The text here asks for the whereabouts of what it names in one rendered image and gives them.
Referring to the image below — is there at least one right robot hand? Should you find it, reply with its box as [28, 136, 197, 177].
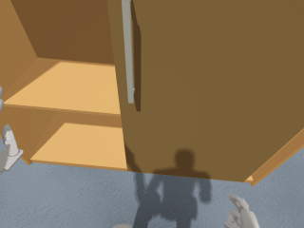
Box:
[224, 193, 260, 228]

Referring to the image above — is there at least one handle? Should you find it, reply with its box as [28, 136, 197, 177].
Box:
[122, 0, 135, 104]

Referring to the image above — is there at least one left robot hand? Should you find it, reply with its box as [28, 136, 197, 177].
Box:
[0, 86, 24, 175]

